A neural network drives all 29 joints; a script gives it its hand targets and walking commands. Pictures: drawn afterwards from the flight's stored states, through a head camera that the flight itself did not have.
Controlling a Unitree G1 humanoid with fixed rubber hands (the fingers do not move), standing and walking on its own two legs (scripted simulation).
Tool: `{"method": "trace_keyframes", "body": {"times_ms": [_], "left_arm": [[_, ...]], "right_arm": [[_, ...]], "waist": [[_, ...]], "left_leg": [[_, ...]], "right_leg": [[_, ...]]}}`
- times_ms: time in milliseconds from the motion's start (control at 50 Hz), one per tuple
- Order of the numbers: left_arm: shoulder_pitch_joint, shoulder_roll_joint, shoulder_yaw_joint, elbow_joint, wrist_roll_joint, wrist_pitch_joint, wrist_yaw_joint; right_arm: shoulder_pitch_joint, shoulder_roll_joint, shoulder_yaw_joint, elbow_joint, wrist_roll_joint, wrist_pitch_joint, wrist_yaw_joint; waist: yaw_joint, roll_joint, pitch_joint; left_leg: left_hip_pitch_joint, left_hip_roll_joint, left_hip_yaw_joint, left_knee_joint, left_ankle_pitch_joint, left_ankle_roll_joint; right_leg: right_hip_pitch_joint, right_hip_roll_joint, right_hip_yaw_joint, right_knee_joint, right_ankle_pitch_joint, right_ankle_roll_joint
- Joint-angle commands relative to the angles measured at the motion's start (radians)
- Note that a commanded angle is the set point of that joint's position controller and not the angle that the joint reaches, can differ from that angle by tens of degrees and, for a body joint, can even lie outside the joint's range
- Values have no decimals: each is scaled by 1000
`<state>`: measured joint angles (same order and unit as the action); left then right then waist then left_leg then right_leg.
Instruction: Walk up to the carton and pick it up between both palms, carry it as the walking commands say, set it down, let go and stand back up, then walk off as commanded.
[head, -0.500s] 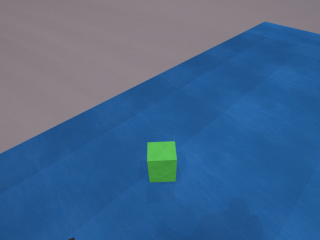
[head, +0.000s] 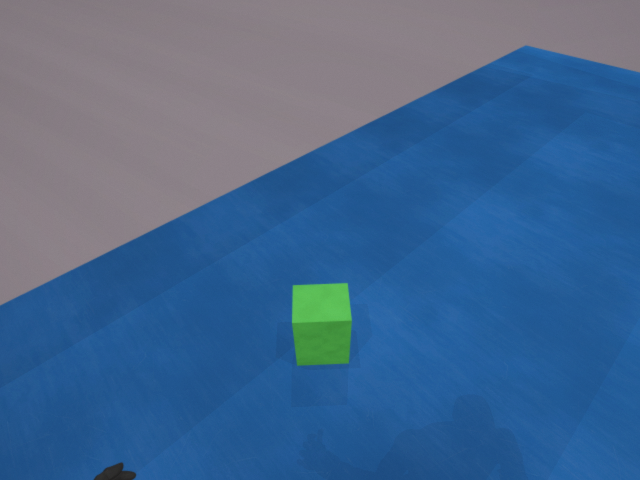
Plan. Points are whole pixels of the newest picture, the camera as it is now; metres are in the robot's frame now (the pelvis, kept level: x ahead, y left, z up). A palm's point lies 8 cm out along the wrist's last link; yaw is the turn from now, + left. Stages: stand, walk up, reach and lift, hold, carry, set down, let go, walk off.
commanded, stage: stand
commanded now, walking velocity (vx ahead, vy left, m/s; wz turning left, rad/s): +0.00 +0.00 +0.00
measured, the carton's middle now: (321, 325) +0.77 +0.00 -0.64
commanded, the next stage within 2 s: walk off in 1.08 s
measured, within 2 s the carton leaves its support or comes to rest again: neither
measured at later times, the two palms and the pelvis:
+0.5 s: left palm out of the picture +0.11 +0.31 -0.07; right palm out of the picture +0.07 -0.29 -0.10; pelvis -0.01 +0.01 +0.00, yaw +0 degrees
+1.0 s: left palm out of the picture +0.10 +0.31 -0.08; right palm out of the picture +0.07 -0.29 -0.10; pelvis -0.01 +0.01 +0.00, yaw +0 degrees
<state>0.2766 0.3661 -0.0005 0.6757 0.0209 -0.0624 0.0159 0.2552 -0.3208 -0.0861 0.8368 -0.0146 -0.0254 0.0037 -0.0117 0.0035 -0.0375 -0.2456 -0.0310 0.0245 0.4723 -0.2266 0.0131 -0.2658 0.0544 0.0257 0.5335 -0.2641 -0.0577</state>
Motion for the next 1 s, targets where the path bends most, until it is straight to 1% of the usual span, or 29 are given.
{"method": "trace_keyframes", "body": {"times_ms": [0,60,120,160,180,200,220,260,280,300,320,360,400,440,460,500,560,580,600,620,640,660,740,760,820,860,880,900,980], "left_arm": [[-61,225,55,41,3,-30,16],[-114,210,49,28,16,-17,14],[-79,190,37,52,4,-23,4],[-140,180,30,30,9,-20,0],[-147,189,37,41,6,-33,11],[-144,190,39,38,1,-37,6],[-103,210,46,66,18,-33,11],[-78,206,47,74,2,-33,8],[-110,224,49,69,1,-26,12],[-112,188,42,64,-4,-32,10],[-97,218,43,79,2,-29,14],[-38,225,52,87,-8,-20,15],[-114,213,51,72,-4,-15,11],[-62,180,37,82,-1,-20,9],[-130,193,40,87,-2,-18,11],[-100,185,33,92,-2,-15,6],[-135,196,32,87,4,-20,6],[-117,221,40,104,-1,-20,5],[-143,228,43,90,6,-13,-1],[-105,190,31,101,-3,-23,-3],[-151,219,41,106,7,-17,2],[-113,213,36,117,5,-18,3],[-139,186,41,90,-3,-21,-2],[-93,185,26,118,5,-25,-3],[-139,204,34,116,8,-19,8],[-130,241,55,100,-5,-14,0],[-124,228,48,111,7,-15,-9],[-125,206,37,108,-5,-18,-5],[-124,210,42,122,10,-13,2]], "right_arm": [[-68,-199,-9,9,8,-14,15],[-85,-188,-10,19,1,-20,14],[-70,-197,-3,42,11,-15,11],[-69,-190,1,7,4,-17,10],[-101,-181,3,15,4,-23,13],[-85,-184,0,5,5,-27,18],[-58,-182,-7,45,8,-28,20],[-76,-214,-10,27,0,-7,15],[-72,-233,-20,30,2,-9,10],[-86,-190,-2,4,1,-19,9],[-82,-176,-2,39,10,-15,14],[-89,-187,2,39,10,-20,10],[-83,-208,3,18,0,-32,7],[-100,-179,10,32,9,-29,5],[-67,-179,12,49,1,-24,3],[-103,-226,-7,34,5,-17,1],[-93,-177,8,19,15,-23,8],[-81,-187,7,43,4,-16,16],[-72,-200,2,26,2,-16,10],[-91,-227,-6,35,4,-16,6],[-72,-182,3,28,11,-20,7],[-108,-193,10,35,8,-16,9],[-79,-223,0,50,0,-29,9],[-95,-199,2,54,13,-28,7],[-92,-174,8,55,19,-24,14],[-127,-230,-3,42,-2,-20,3],[-94,-229,2,49,-5,-27,10],[-122,-209,1,39,8,-27,4],[-130,-208,5,68,0,-20,1]], "waist": [[17,-138,29],[10,2,-8],[2,-102,77],[-27,-35,39],[3,-87,44],[-25,-41,14],[-8,-149,30],[0,-50,-82],[2,-104,-12],[-5,-40,-16],[14,-122,-17],[7,-34,-44],[-17,13,-69],[15,-67,-14],[-11,-94,-48],[12,-3,12],[-20,-30,77],[7,-81,65],[-37,-24,77],[-2,-20,3],[-29,-76,41],[6,-55,21],[-6,-51,-15],[6,-17,-19],[-5,-56,75],[14,19,7],[-9,-19,-37],[25,-57,-25],[19,3,42]], "left_leg": [[-16,94,-96,-35,45,17],[86,119,-115,-63,9,22],[59,124,-119,-42,-24,46],[65,119,-122,-57,-16,46],[25,132,-123,-50,18,57],[16,120,-125,-43,33,38],[-14,107,-120,-33,40,34],[62,97,-92,-45,23,22],[-17,83,-74,-20,6,22],[54,106,-85,-48,36,27],[11,116,-110,-57,72,29],[60,122,-102,-62,114,35],[80,136,-107,-86,72,31],[37,157,-146,-82,97,47],[67,144,-133,-110,75,33],[69,124,-116,-100,29,34],[3,137,-118,-63,-13,39],[24,125,-117,-74,-28,39],[39,121,-134,-90,-46,38],[70,142,-152,-84,-26,52],[35,133,-153,-94,16,50],[28,146,-156,-90,-15,56],[37,131,-140,-100,3,32],[59,138,-128,-67,43,41],[-20,131,-139,-81,32,36],[42,130,-133,-84,39,43],[86,150,-154,-90,48,29],[56,140,-150,-98,27,37],[29,146,-144,-121,18,43]], "right_leg": [[52,-200,201,-179,296,93],[-34,-176,193,-218,-57,12],[-72,-203,243,-295,-162,33],[-63,-192,236,-264,-120,-2],[-27,-216,250,-276,-13,51],[22,-195,242,-251,80,47],[48,-203,221,-241,220,66],[90,-200,244,-236,97,40],[111,-217,247,-243,159,88],[66,-214,256,-239,157,47],[99,-211,211,-222,238,65],[113,-206,195,-190,336,61],[99,-188,182,-200,161,31],[71,-177,166,-178,218,31],[90,-170,158,-199,142,27],[18,-180,196,-228,55,21],[-29,-204,239,-287,-52,20],[-51,-220,266,-310,-128,23],[-86,-182,218,-291,-187,4],[-15,-176,212,-288,-142,27],[-15,-159,207,-292,-115,27],[8,-178,215,-283,-79,26],[52,-161,170,-213,65,27],[31,-207,222,-228,123,41],[14,-192,211,-242,45,30],[11,-193,227,-240,-6,15],[24,-165,169,-233,37,7],[39,-159,177,-232,30,12],[29,-167,173,-219,67,7]]}}
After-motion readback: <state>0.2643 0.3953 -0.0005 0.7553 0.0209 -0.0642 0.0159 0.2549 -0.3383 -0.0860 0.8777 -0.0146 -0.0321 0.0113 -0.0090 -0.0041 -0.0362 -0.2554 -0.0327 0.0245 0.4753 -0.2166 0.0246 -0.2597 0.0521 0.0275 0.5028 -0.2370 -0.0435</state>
